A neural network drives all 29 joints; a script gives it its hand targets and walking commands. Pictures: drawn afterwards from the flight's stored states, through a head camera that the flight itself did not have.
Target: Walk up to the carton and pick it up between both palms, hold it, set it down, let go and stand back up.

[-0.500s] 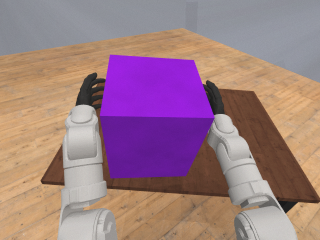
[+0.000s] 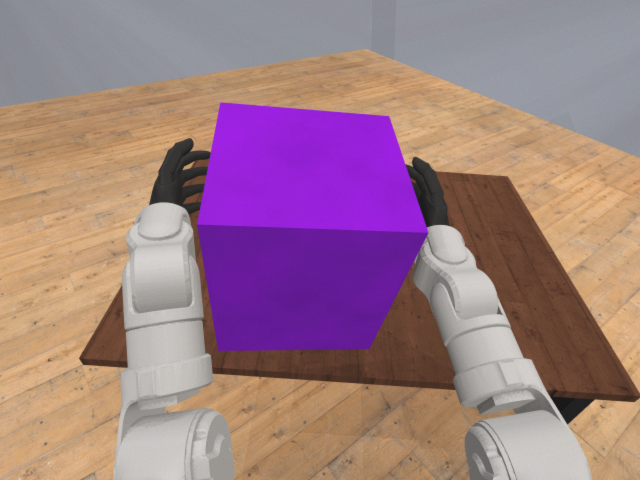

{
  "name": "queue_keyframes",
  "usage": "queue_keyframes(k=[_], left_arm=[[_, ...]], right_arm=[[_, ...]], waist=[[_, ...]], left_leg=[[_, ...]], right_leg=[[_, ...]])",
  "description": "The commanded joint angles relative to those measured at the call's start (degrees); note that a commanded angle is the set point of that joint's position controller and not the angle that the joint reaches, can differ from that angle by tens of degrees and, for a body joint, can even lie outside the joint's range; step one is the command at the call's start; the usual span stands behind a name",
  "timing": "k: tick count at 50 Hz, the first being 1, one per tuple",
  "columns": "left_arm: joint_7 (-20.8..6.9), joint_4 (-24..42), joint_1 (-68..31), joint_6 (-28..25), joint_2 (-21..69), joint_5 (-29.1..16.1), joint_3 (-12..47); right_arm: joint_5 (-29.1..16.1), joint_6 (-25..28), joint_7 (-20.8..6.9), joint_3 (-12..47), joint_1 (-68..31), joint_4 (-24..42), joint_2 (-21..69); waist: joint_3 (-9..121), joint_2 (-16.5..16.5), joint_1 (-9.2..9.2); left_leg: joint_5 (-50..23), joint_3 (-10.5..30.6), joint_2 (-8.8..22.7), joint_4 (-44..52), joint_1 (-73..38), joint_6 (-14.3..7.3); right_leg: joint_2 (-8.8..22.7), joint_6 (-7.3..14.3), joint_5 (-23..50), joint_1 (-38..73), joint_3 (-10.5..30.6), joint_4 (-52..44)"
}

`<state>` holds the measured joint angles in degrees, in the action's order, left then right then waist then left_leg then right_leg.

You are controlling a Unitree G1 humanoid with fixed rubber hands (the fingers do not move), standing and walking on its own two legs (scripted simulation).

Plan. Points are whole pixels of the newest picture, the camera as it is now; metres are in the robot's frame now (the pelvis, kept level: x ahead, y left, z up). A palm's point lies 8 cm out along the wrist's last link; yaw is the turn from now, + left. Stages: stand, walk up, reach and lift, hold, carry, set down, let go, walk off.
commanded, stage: hold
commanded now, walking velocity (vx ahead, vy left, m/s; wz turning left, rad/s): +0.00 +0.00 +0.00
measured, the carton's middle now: (301, 236) +0.39 +0.01 +0.15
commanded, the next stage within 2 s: none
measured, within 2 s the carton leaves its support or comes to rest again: neither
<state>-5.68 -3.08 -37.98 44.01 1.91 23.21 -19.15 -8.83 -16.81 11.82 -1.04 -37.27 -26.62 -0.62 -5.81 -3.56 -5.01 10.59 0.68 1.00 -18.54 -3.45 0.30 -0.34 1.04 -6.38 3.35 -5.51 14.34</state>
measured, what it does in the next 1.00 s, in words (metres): stands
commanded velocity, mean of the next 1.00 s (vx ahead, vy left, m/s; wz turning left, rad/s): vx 0.00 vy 0.00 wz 0.00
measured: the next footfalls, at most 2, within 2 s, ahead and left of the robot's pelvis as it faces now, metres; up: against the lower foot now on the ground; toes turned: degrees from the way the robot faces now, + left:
none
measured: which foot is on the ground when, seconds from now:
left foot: down 0.00-1.00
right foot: down 0.00-1.00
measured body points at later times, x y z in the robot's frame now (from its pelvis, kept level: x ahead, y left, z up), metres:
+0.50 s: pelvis +0.00 +0.00 +0.00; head -0.04 +0.03 +0.45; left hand +0.38 +0.17 +0.21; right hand +0.37 -0.14 +0.19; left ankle +0.01 +0.12 -0.75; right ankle +0.04 -0.10 -0.75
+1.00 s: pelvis +0.00 +0.00 +0.00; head -0.04 +0.03 +0.45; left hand +0.38 +0.17 +0.21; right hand +0.37 -0.14 +0.19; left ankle +0.01 +0.12 -0.75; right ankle +0.04 -0.11 -0.75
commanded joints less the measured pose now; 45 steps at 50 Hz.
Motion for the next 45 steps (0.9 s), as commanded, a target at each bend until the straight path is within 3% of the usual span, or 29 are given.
queue_keyframes(k=[1, 12, 45], left_arm=[[-7.4, 2.6, -27.8, -2.0, 26.3, -9.3, 23.5], [-7.3, 4.3, -26.8, -1.9, 26.5, -10.0, 25.1], [-7.4, 3.7, -27.1, -1.7, 26.1, -9.6, 24.2]], right_arm=[[-3.7, 4.2, -5.9, 19.4, -41.6, 17.3, 28.1], [-3.8, 3.8, -5.9, 19.5, -40.1, 18.4, 27.3], [-3.4, 3.9, -6.0, 19.3, -40.4, 17.9, 27.4]], waist=[[20.7, 4.1, -0.28], [20.3, 4.7, -0.99], [20.0, 4.3, -0.58]], left_leg=[[-12.4, -4.1, -3.2, 2.3, 3.5, -0.2], [-13.6, -3.9, -2.9, 2.2, 3.2, 0.5], [-12.1, -4.1, -2.9, 2.7, 3.7, 0.0]], right_leg=[[-1.7, -2.4, 7.3, 10.9, -0.9, 0.3], [-2.0, -2.2, 6.8, 10.7, -1.1, 0.4], [-1.8, -2.2, 6.3, 10.8, -1.1, 0.3]])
